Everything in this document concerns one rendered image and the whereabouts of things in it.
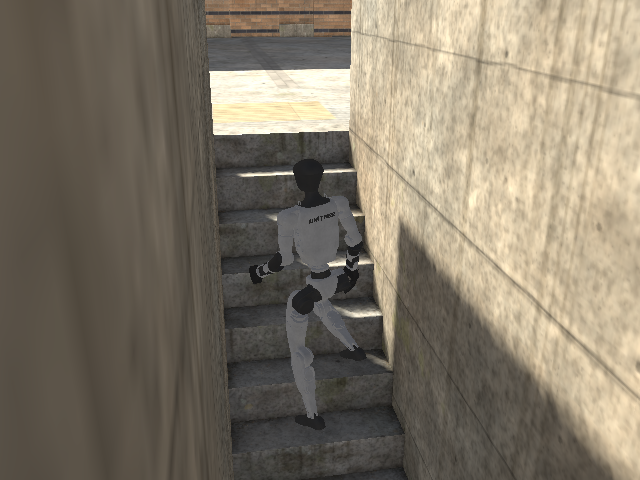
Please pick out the right robot hand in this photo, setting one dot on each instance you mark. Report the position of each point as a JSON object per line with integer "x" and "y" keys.
{"x": 354, "y": 275}

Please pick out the left robot forearm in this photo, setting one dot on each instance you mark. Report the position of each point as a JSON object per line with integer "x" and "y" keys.
{"x": 271, "y": 266}

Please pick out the robot right upper arm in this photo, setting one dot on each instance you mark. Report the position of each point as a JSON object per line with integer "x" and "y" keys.
{"x": 353, "y": 237}

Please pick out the left robot hand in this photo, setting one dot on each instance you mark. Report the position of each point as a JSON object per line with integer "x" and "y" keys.
{"x": 254, "y": 277}

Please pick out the robot left upper arm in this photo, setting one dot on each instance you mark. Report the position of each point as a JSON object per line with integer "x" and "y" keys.
{"x": 286, "y": 220}

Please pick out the right robot forearm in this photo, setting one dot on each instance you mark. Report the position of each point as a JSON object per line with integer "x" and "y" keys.
{"x": 353, "y": 256}

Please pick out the right robot thigh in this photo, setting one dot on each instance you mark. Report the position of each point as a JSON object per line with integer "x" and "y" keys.
{"x": 322, "y": 306}

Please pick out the humanoid robot torso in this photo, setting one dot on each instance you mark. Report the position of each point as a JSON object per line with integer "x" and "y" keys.
{"x": 316, "y": 238}

